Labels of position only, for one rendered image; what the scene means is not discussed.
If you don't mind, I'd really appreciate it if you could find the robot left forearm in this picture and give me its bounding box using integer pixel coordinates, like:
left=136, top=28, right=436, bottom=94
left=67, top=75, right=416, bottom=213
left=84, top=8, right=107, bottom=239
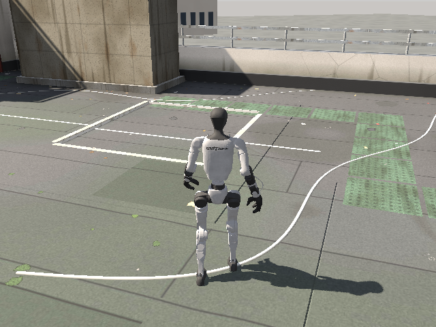
left=184, top=162, right=193, bottom=182

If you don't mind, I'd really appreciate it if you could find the right robot upper arm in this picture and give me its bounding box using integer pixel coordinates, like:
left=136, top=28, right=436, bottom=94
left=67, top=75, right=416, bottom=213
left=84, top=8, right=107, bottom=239
left=232, top=138, right=251, bottom=176

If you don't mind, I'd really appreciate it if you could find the robot left hand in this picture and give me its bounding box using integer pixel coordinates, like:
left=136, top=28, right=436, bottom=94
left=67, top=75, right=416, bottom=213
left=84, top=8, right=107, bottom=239
left=183, top=178, right=199, bottom=190

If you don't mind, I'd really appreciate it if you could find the robot right forearm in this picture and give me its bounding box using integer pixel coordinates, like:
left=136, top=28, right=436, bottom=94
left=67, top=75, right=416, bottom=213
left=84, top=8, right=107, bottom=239
left=245, top=166, right=260, bottom=198

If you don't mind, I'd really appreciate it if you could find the robot left shin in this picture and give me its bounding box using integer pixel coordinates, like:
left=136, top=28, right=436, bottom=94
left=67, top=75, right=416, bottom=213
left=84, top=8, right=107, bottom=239
left=196, top=230, right=206, bottom=277

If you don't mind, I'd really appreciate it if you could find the robot right hand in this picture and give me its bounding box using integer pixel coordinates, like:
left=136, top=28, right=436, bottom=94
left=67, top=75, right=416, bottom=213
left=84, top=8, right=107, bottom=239
left=247, top=195, right=262, bottom=213

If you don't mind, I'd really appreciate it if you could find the left robot upper arm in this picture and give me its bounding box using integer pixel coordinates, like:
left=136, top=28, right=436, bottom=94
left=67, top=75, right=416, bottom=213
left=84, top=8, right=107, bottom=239
left=186, top=136, right=205, bottom=173

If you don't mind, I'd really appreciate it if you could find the humanoid robot torso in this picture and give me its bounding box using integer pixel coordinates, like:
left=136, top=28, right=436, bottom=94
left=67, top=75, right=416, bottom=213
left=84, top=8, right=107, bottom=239
left=202, top=134, right=234, bottom=204

